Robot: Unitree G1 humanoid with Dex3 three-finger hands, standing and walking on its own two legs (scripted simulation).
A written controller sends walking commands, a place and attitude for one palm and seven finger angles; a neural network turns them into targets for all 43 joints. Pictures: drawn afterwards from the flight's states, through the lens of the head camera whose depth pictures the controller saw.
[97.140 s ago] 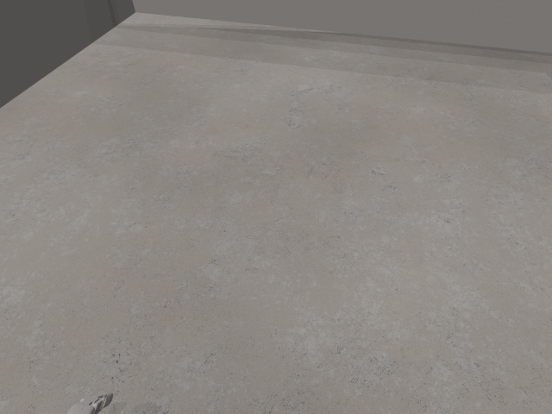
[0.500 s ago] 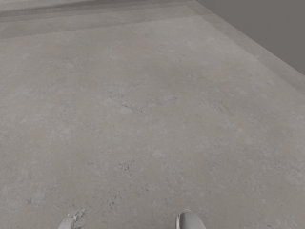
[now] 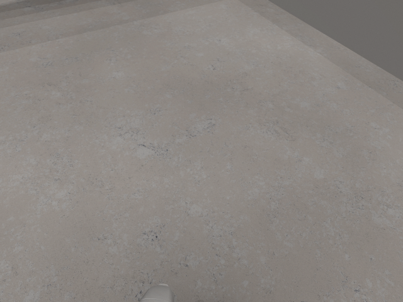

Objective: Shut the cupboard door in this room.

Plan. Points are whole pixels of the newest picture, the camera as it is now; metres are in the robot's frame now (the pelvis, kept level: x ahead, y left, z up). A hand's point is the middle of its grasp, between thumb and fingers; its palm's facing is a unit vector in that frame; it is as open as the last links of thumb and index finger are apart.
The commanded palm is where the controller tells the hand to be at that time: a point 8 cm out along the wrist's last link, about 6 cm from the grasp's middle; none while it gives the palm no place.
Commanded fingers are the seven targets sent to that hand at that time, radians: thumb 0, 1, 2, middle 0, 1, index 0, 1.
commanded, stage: turn to face it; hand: left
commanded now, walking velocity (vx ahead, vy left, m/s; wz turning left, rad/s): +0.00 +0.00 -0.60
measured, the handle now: out of the picture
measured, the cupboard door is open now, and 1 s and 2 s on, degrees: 31 31 31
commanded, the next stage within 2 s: none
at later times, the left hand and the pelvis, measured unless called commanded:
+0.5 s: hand (116, 273) +0.19 +0.21 -0.16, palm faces -0.32 -0.92 -0.24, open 7.4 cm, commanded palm none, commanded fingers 0.00 0.90 0.90 -0.20 -0.30 -0.20 -0.30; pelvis +0.02 +0.04 +0.00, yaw -21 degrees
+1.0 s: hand (147, 254) +0.24 +0.16 -0.19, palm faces -0.55 -0.81 -0.19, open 7.4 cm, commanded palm none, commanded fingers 0.00 0.90 0.90 -0.20 -0.30 -0.20 -0.30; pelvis +0.06 +0.04 -0.01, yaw -37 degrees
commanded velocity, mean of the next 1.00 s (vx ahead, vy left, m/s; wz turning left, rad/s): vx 0.00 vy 0.00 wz -0.60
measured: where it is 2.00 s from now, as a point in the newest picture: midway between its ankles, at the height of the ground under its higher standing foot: outside the picture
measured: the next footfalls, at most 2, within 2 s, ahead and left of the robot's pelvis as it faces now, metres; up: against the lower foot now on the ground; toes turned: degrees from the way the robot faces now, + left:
left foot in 0.10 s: +0.06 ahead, +0.14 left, +0.00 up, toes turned -5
right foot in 0.56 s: -0.01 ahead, -0.10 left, +0.00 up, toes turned -28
